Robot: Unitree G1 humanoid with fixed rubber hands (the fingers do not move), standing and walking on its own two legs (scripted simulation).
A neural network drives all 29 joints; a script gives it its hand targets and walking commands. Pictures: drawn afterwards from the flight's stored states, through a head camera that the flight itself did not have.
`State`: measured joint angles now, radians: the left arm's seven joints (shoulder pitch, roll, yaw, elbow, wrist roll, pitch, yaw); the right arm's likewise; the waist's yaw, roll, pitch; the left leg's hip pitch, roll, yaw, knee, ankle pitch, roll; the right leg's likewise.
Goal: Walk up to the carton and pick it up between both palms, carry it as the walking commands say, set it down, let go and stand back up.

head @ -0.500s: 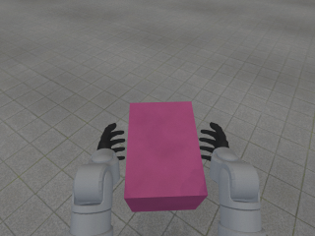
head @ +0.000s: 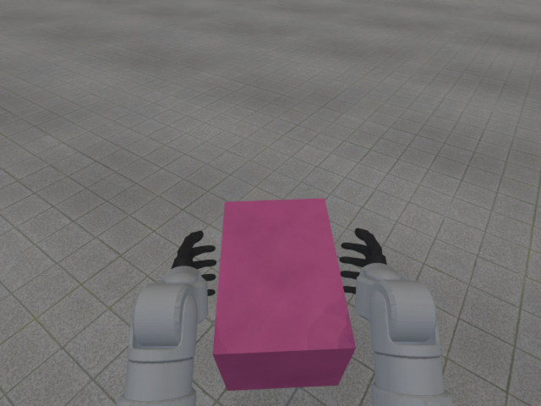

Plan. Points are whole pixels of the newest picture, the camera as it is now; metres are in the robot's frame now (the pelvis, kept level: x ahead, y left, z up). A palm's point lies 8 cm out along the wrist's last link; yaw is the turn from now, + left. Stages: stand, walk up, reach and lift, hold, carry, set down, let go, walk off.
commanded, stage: carry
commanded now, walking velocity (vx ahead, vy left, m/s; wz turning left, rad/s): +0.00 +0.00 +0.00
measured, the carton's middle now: (278, 289) +0.34 +0.00 +0.01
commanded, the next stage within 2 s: hold in 1.06 s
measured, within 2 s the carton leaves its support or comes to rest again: neither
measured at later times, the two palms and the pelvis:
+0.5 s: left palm (199, 270) +0.30 +0.12 +0.10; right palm (379, 269) +0.31 -0.14 +0.10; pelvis +0.02 -0.01 +0.00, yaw +0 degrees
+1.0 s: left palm (199, 267) +0.31 +0.12 +0.10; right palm (376, 265) +0.32 -0.14 +0.10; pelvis +0.02 -0.02 +0.00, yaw +0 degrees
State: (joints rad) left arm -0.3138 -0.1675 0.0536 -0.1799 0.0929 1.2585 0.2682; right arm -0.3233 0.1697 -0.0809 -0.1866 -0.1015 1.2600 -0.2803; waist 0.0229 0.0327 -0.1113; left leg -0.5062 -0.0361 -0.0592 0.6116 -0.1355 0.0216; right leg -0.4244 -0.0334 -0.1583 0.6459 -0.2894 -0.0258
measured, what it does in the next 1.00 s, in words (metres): stands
